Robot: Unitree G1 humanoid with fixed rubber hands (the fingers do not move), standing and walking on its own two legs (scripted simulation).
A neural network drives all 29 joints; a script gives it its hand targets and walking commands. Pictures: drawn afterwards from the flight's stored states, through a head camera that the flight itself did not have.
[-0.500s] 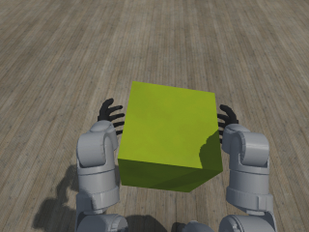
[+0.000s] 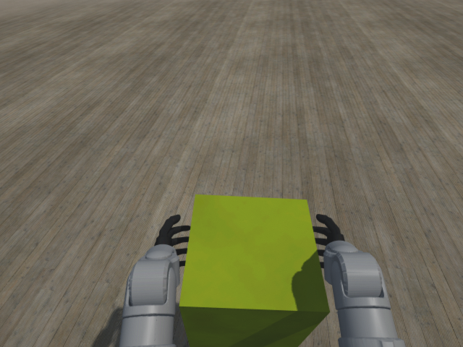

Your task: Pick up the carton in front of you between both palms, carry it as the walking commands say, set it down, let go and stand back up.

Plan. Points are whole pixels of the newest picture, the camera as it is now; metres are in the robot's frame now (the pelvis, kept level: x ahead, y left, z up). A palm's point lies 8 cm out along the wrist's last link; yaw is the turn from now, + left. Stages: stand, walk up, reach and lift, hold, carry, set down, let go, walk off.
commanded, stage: carry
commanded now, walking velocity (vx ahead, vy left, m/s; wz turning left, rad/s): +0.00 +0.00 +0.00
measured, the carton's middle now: (246, 276) +0.28 +0.01 -0.03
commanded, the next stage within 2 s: hold in 1.04 s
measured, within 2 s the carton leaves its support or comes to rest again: neither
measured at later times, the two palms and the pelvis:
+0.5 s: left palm (156, 265) +0.25 +0.16 +0.05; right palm (329, 264) +0.25 -0.13 +0.05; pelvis -0.04 +0.01 +0.00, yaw +0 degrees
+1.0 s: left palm (150, 277) +0.23 +0.17 +0.05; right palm (328, 274) +0.23 -0.12 +0.05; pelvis -0.06 +0.02 +0.00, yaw +0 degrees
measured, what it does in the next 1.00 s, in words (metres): shifts its weight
